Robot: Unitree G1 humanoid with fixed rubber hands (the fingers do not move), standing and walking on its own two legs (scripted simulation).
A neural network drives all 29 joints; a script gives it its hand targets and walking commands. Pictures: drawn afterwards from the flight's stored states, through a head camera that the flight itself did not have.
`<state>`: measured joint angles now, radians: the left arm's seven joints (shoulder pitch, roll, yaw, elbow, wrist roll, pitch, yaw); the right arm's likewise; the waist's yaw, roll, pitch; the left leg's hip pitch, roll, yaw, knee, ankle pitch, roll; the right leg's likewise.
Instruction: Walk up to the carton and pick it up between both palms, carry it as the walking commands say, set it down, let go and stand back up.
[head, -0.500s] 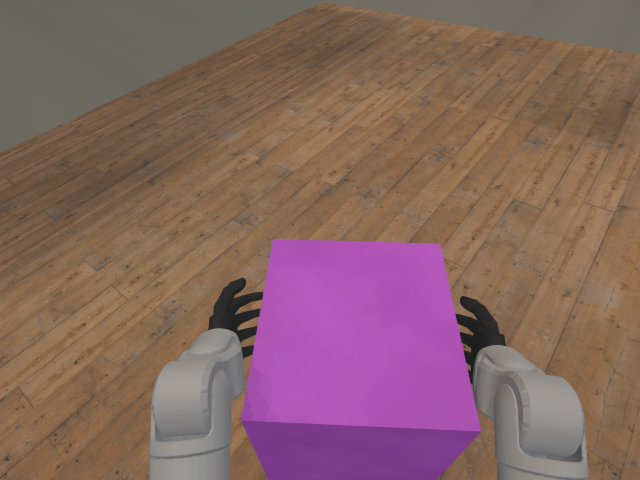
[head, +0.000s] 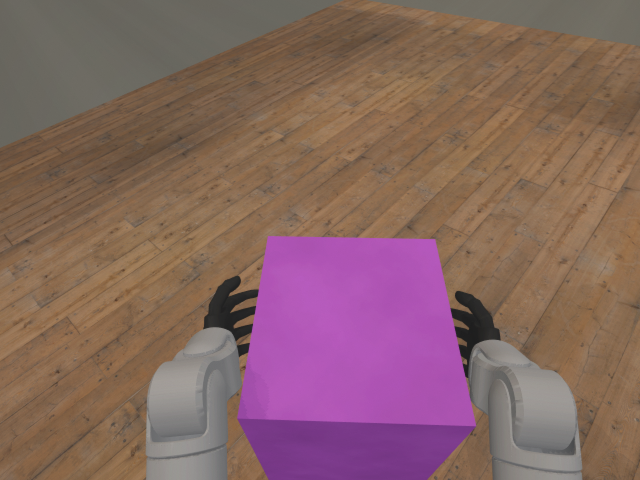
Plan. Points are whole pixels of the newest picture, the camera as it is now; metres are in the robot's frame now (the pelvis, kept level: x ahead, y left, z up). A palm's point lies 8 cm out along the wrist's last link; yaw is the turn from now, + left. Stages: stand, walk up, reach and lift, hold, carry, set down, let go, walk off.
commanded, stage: carry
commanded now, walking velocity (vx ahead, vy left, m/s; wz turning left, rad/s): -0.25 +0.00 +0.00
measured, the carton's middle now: (347, 366) +0.28 +0.02 +0.01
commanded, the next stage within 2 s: none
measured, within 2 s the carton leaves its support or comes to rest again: neither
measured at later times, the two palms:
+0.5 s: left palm out of the picture +0.05 +0.16 +0.09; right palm out of the picture +0.06 -0.13 +0.08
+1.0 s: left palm out of the picture -0.16 +0.13 +0.08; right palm out of the picture -0.17 -0.16 +0.08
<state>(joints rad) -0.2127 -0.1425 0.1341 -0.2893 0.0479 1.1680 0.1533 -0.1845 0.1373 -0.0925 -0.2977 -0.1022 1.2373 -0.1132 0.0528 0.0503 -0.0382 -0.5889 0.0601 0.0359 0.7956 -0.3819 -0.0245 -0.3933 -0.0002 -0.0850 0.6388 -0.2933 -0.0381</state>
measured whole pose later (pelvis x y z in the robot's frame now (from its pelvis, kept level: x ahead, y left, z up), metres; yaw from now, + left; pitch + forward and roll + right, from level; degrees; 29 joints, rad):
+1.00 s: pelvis -0.43 -0.02 +0.01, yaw +0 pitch +2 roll -1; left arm -0.17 -0.14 0.12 -0.32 0.08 1.21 0.13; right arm -0.16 0.13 -0.07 -0.29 -0.08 1.25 -0.12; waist -0.02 0.00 -0.03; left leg -0.38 0.04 0.06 0.61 -0.27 0.02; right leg -0.63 0.00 -0.05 1.00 -0.41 0.01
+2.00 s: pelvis -0.72 -0.06 -0.02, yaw +1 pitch -3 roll +2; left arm -0.22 -0.14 0.15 -0.25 0.07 1.22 0.15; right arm -0.20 0.14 -0.10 -0.24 -0.11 1.28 -0.11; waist 0.03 0.00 -0.05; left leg -0.49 0.01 0.06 0.74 -0.35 0.03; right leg -0.58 -0.05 -0.09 0.68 -0.30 -0.06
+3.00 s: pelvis -0.87 -0.13 +0.00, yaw -2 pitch +1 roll +0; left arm -0.18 -0.14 0.12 -0.15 0.11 1.11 0.12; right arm -0.17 0.13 -0.10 -0.12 -0.11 1.16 -0.10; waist -0.01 0.00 -0.14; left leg -0.46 0.04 0.07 0.51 -0.07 0.01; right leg -0.27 0.05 -0.07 0.61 -0.36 -0.07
